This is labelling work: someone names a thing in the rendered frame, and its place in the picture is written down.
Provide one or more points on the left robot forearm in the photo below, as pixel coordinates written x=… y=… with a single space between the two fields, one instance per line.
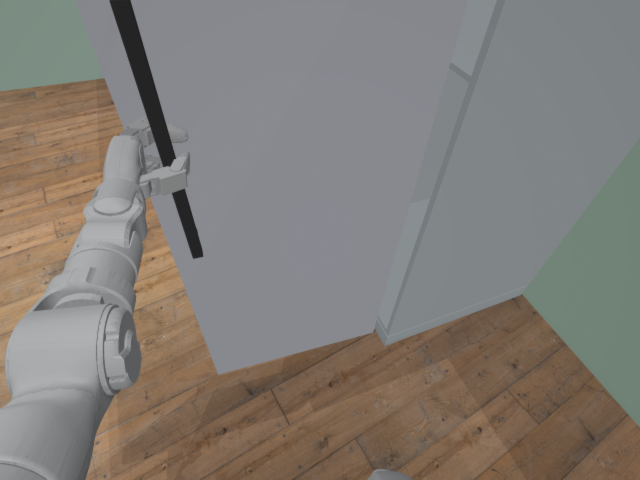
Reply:
x=104 y=262

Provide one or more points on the left robot hand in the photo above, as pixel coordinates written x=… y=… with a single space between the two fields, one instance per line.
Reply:
x=125 y=159

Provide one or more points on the handle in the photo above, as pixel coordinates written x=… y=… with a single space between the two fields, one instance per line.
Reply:
x=129 y=31

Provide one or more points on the fridge door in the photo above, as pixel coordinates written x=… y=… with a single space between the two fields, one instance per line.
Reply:
x=307 y=125

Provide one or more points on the robot left upper arm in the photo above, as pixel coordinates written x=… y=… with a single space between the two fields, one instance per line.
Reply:
x=65 y=367

